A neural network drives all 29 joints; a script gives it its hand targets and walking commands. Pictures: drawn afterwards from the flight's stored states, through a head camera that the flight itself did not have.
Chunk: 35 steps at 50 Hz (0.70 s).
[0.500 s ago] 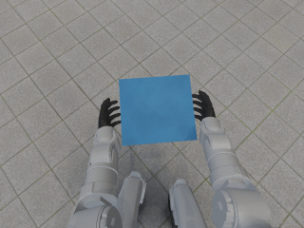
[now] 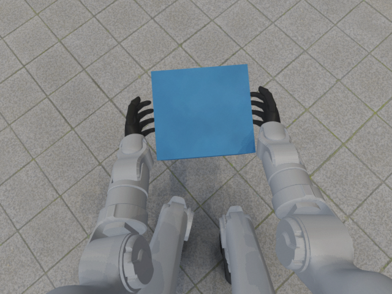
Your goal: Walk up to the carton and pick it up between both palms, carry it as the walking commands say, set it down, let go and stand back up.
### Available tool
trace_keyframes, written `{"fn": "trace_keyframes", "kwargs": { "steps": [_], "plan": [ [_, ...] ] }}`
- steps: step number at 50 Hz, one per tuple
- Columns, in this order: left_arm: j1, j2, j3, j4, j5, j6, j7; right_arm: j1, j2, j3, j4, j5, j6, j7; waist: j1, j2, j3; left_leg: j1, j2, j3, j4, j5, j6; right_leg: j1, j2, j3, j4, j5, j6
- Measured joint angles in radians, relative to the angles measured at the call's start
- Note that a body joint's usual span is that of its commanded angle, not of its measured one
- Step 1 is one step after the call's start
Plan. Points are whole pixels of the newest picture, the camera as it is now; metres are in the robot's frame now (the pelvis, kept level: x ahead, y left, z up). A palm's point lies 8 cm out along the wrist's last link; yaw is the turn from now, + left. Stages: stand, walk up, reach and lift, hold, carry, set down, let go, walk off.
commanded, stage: set down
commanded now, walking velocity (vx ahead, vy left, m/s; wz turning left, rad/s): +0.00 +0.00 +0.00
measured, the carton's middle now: (201, 119) +0.48 +0.04 -0.16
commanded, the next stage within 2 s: none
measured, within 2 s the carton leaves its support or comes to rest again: neither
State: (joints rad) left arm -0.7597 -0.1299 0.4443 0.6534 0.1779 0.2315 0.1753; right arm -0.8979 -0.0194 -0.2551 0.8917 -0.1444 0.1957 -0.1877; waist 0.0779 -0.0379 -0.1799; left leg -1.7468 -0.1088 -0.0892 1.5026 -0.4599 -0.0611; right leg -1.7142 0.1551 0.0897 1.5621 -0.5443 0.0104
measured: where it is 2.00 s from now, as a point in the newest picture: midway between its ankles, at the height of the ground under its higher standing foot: (200, 256)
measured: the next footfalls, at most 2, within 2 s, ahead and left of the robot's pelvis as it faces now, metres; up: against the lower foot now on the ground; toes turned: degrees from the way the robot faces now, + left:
none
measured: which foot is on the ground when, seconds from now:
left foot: down 0.00-1.00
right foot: down 0.00-1.00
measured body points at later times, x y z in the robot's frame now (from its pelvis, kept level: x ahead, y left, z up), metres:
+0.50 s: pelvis -0.02 +0.00 -0.07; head +0.27 +0.00 +0.27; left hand +0.44 +0.18 -0.19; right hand +0.50 -0.10 -0.19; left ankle +0.10 +0.13 -0.53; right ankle +0.06 -0.11 -0.53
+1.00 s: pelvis -0.03 +0.01 -0.13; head +0.32 +0.01 +0.16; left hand +0.47 +0.18 -0.28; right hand +0.53 -0.10 -0.28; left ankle +0.10 +0.13 -0.53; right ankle +0.06 -0.11 -0.53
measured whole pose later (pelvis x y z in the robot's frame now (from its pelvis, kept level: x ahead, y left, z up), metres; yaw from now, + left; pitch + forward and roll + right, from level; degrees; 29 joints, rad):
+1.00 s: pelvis -0.03 +0.01 -0.13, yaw +0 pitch +42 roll +1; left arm -1.16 -0.01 0.44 0.69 0.12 0.29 0.18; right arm -1.35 -0.20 -0.18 1.00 -0.07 0.24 -0.18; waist 0.09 -0.04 0.14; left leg -2.15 -0.13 -0.06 1.92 -0.51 -0.08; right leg -2.12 0.19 0.07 1.99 -0.60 0.05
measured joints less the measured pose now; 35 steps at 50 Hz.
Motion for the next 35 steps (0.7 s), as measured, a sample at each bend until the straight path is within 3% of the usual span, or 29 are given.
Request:
{"fn": "trace_keyframes", "kwargs": {
  "steps": [12,17,35],
  "plan": [
    [-0.105,0.041,0.018,0.008,-0.012,0.023,-0.006,-0.122,-0.023,0.006,0.020,0.011,0.025,-0.016,0.002,0.001,0.055,-0.128,-0.009,0.001,0.126,-0.020,-0.015,-0.131,0.013,-0.009,0.132,-0.022,0.002],
    [-0.157,0.042,0.043,0.020,0.003,0.031,-0.015,-0.168,-0.032,-0.022,0.035,-0.023,0.030,-0.008,0.001,0.004,0.081,-0.174,-0.016,0.005,0.162,-0.020,-0.017,-0.177,0.013,-0.008,0.172,-0.025,0.007],
    [-0.282,0.076,0.048,0.025,-0.005,0.059,-0.009,-0.331,-0.102,0.009,0.093,0.014,0.050,0.001,0.007,-0.001,0.177,-0.332,-0.021,0.021,0.307,-0.030,-0.017,-0.332,0.029,-0.010,0.315,-0.038,0.027]
  ]
}}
